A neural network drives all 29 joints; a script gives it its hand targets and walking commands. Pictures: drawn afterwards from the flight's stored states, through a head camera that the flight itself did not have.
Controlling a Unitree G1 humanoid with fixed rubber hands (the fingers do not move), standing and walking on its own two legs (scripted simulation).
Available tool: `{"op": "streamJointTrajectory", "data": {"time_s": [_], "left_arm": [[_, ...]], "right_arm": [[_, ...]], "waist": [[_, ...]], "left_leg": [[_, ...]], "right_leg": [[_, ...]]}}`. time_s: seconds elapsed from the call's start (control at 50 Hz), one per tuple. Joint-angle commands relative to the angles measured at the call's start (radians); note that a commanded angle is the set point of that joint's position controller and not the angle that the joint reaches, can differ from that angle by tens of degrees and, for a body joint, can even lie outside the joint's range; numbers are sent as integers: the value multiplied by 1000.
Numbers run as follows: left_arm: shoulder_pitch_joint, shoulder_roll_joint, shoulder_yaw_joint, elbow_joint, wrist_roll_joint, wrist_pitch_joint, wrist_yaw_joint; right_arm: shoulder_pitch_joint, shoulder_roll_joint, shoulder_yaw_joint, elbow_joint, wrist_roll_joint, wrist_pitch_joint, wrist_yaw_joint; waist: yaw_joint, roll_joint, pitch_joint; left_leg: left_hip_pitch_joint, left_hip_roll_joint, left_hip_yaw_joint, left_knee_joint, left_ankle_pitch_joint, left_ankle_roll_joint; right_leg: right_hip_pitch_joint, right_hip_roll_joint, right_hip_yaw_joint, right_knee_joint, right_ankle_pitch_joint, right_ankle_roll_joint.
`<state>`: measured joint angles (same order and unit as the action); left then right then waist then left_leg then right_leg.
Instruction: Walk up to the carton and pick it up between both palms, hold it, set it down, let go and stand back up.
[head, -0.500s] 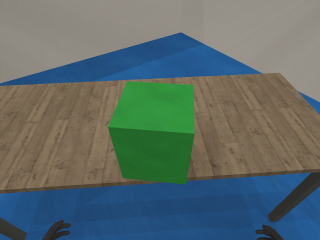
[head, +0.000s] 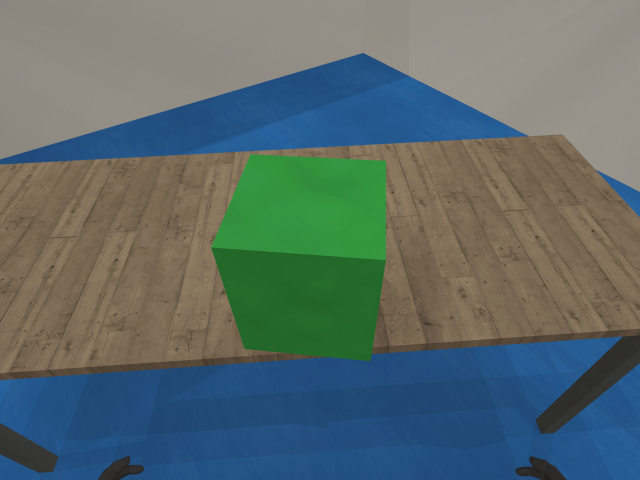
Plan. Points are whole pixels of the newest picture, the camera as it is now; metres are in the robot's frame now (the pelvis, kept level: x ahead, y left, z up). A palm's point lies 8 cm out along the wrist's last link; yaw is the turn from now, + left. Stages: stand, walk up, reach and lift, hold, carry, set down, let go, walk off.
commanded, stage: stand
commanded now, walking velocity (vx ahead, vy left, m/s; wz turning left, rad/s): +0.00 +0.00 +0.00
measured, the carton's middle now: (311, 259) +0.45 +0.00 +0.01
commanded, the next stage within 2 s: none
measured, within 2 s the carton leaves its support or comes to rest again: neither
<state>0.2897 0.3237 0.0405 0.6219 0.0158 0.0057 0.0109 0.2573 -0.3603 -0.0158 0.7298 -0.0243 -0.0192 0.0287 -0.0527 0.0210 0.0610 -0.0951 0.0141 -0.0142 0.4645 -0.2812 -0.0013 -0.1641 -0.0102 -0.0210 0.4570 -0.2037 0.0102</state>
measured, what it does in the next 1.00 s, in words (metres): stands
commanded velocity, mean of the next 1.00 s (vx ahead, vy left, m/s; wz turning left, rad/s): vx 0.00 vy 0.00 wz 0.00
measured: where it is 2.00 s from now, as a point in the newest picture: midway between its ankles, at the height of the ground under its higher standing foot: outside the picture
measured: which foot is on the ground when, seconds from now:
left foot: down 0.00-1.00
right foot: down 0.00-1.00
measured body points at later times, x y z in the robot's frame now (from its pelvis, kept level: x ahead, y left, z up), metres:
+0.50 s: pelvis +0.00 +0.00 +0.00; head -0.01 -0.01 +0.45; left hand +0.13 +0.28 -0.08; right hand +0.10 -0.30 -0.10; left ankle -0.01 +0.13 -0.74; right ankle +0.03 -0.12 -0.74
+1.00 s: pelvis +0.00 +0.00 +0.00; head -0.01 -0.01 +0.45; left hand +0.13 +0.29 -0.09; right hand +0.10 -0.30 -0.10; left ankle -0.01 +0.13 -0.74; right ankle +0.03 -0.12 -0.74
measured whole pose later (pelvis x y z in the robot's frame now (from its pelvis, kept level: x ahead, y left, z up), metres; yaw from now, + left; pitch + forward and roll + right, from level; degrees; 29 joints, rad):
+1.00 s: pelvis +0.00 +0.00 +0.00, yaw +0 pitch -5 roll +0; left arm 0.27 0.35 0.02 0.67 0.00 0.01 0.01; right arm 0.26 -0.38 -0.02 0.74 -0.01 -0.01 0.02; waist -0.05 0.02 0.07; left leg -0.10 0.01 -0.01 0.46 -0.28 0.00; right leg -0.16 -0.01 -0.02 0.45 -0.20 0.01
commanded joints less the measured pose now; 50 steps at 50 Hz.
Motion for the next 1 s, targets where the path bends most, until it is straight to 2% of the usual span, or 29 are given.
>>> {"op": "streamJointTrajectory", "data": {"time_s": [0.0, 0.04, 0.08, 0.1, 0.14, 0.16, 0.18, 0.22, 0.24, 0.28, 0.3, 0.36, 0.4, 0.42, 0.46, 0.48, 0.52, 0.58, 0.6, 0.64, 0.66, 0.68, 0.72, 0.74, 0.84, 0.88, 0.92, 0.96, 0.98], "left_arm": [[-48, 190, 52, -51, -11, -47, 4], [-26, 190, 51, -41, -19, -48, 6], [-77, 187, 54, -50, -14, -44, 2], [-41, 194, 54, -46, -16, -40, 1], [-71, 202, 52, -47, -7, -38, 1], [-50, 206, 60, -43, -7, -44, -2], [-48, 225, 68, -38, -8, -43, 0], [-65, 200, 57, -38, -8, -49, 1], [-49, 184, 55, -49, -13, -52, 0], [-74, 178, 48, -43, -16, -51, -1], [-84, 196, 49, -47, -12, -50, 3], [-56, 214, 53, -35, -11, -44, 4], [-39, 222, 56, -27, -12, -45, 5], [-64, 228, 59, -29, -13, -43, 5], [-59, 201, 49, -33, -11, -44, 1], [-85, 176, 37, -34, -14, -43, 5], [-68, 208, 46, -29, -20, -44, 4], [-65, 206, 48, -18, -15, -36, 3], [-60, 198, 43, -13, -25, -41, 0], [-80, 214, 48, -16, -15, -41, 0], [-65, 206, 42, -9, -20, -38, 2], [-77, 219, 47, -15, -15, -41, 3], [-51, 193, 37, -4, -19, -38, -2], [-58, 218, 41, 2, -21, -39, 4], [-88, 226, 43, 13, -20, -39, 7], [-51, 230, 42, 23, -11, -32, 8], [-91, 222, 42, 18, -24, -38, 8], [-71, 234, 44, 25, -22, -41, 1], [-79, 208, 38, 29, -20, -42, 6]], "right_arm": [[-28, -209, -55, -46, 14, -18, -16], [-19, -204, -53, -33, 10, -14, -22], [-10, -192, -49, -39, 13, -22, -17], [-39, -208, -50, -39, 7, -17, -15], [-56, -183, -47, -43, 8, -15, -12], [-59, -195, -54, -46, 6, -18, -14], [-53, -187, -47, -47, 9, -19, -11], [-34, -189, -47, -30, 13, -21, -8], [-39, -211, -58, -36, 11, -28, -12], [-53, -202, -53, -38, 16, -24, -16], [-24, -219, -58, -32, 16, -23, -8], [-53, -198, -49, -44, 10, -20, -16], [-39, -204, -50, -43, 20, -17, -14], [-28, -189, -40, -31, 20, -12, -8], [-58, -211, -52, -40, 17, -14, -19], [-73, -202, -47, -37, 15, -17, -16], [-57, -200, -50, -34, 17, -13, -20], [-22, -215, -52, -31, 21, -12, -20], [-65, -228, -52, -31, 15, -13, -24], [-12, -211, -50, -24, 22, -14, -23], [-57, -223, -49, -26, 22, -21, -16], [-21, -209, -50, -31, 19, -19, -16], [-44, -217, -50, -28, 20, -17, -16], [-31, -223, -50, -23, 28, -17, -22], [-49, -221, -48, -24, 15, -16, -20], [-30, -194, -50, -25, 18, -14, -15], [-23, -224, -50, -14, 28, -20, -20], [-22, -217, -45, -11, 18, -16, -19], [-27, -209, -48, -6, 19, -18, -21]], "waist": [[39, 3, -21], [50, 39, -16], [38, 3, -44], [62, 20, -38], [39, 55, -3], [61, 13, 6], [57, -25, -2], [40, 36, -6], [54, 46, -53], [53, -18, 0], [36, -17, -39], [50, 32, -24], [56, -19, -2], [43, 14, 13], [61, 1, 5], [57, 30, -31], [51, -23, -17], [39, 41, -19], [69, 12, -4], [35, 24, -29], [60, 22, -12], [31, 12, -33], [49, 24, -25], [50, -10, -30], [48, 12, -7], [46, -20, -37], [46, 19, -2], [39, -9, -4], [50, 26, 27]], "left_leg": [[-103, 76, -74, -99, 98, 9], [-113, 92, -85, -100, 112, 26], [-124, 84, -80, -107, 53, 13], [-138, 80, -87, -117, 31, 24], [-132, 93, -88, -130, 34, 22], [-172, 92, -89, -133, 32, 21], [-142, 88, -97, -113, 58, 17], [-112, 89, -87, -125, 78, 22], [-102, 95, -92, -132, 92, 27], [-140, 104, -117, -121, 107, 25], [-100, 96, -95, -113, 105, 20], [-134, 92, -91, -117, 84, 18], [-131, 98, -90, -123, 99, 16], [-136, 94, -79, -122, 89, 9], [-105, 92, -92, -116, 105, 18], [-118, 106, -88, -111, 125, 28], [-118, 103, -102, -112, 89, 19], [-101, 99, -79, -127, 113, 15], [-151, 98, -95, -121, 90, 22], [-73, 103, -90, -131, 129, 13], [-144, 113, -95, -132, 102, 22], [-72, 103, -86, -137, 97, 17], [-124, 98, -89, -119, 120, 16], [-102, 104, -104, -132, 92, 12], [-111, 94, -79, -128, 114, 14], [-90, 100, -85, -139, 74, 10], [-130, 104, -91, -142, 74, 22], [-111, 101, -96, -144, 58, 20], [-138, 107, -102, -149, 38, 16]], "right_leg": [[12, -90, 69, -60, 124, -33], [27, -100, 90, -68, 99, -39], [50, -96, 79, -59, 97, -33], [48, -88, 85, -54, 72, -35], [22, -85, 86, -61, 65, -32], [49, -89, 77, -66, 59, -35], [28, -91, 86, -67, 71, -37], [21, -94, 94, -62, 71, -39], [38, -90, 80, -62, 56, -40], [43, -97, 86, -52, 98, -39], [41, -100, 78, -66, 108, -35], [55, -94, 74, -63, 95, -29], [34, -99, 84, -63, 97, -31], [30, -101, 87, -66, 103, -25], [-17, -92, 84, -79, 47, -34], [40, -107, 92, -76, 105, -34], [24, -102, 92, -65, 106, -38], [15, -106, 89, -70, 101, -38], [53, -100, 90, -74, 99, -35], [10, -98, 91, -59, 84, -38], [45, -95, 82, -70, 99, -31], [7, -95, 80, -62, 61, -36], [50, -101, 88, -75, 117, -35], [36, -104, 84, -73, 85, -37], [40, -99, 91, -68, 128, -31], [45, -98, 71, -77, 108, -34], [43, -109, 102, -87, 87, -32], [21, -94, 83, -91, 41, -25], [33, -105, 91, -81, 55, -33]]}}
